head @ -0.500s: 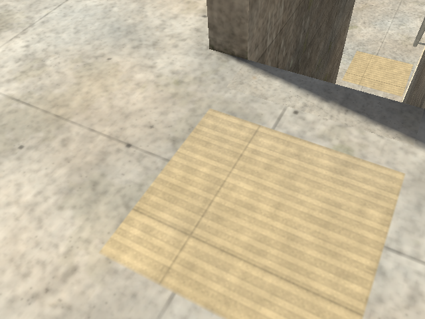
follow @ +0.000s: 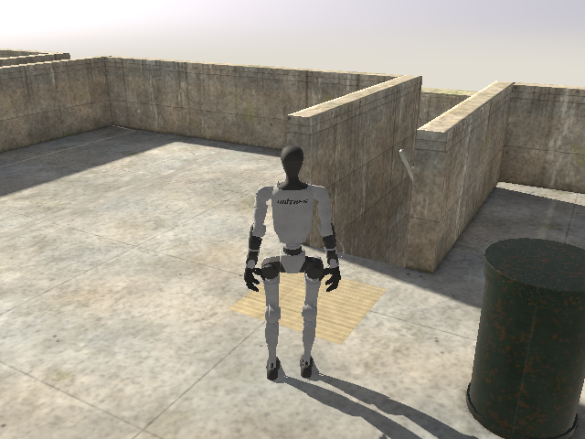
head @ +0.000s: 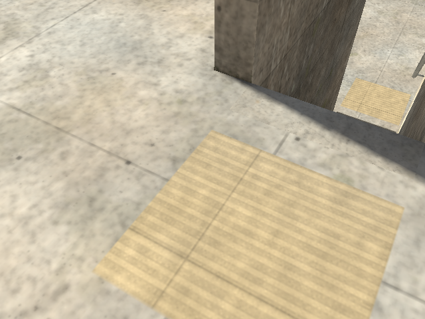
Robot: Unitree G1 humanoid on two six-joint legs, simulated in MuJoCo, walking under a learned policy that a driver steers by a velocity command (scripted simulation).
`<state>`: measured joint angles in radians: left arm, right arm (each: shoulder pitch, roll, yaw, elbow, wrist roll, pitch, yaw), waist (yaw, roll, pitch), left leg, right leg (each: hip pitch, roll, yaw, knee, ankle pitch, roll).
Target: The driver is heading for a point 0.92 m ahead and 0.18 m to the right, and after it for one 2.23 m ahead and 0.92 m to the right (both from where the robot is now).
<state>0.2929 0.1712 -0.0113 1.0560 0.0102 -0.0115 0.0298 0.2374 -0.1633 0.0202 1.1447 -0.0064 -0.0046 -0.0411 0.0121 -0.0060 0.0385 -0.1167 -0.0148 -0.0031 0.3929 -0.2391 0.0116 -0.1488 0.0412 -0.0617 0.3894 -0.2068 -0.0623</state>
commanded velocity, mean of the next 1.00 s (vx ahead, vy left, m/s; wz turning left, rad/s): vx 0.24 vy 0.00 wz -0.12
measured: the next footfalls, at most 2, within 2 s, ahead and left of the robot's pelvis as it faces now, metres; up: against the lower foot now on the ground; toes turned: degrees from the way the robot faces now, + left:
left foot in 0.64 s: +0.11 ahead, +0.13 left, +0.00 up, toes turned +3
right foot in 1.10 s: +0.42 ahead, -0.04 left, +0.00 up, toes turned -19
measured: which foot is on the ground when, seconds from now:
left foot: down 0.00-0.42, up 0.44-0.62, down 0.64-1.00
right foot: down 0.00-0.64, up 0.66-1.00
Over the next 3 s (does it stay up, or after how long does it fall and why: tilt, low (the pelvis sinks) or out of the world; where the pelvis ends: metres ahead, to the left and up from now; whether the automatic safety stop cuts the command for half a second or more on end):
stays up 1.21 -0.39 0.00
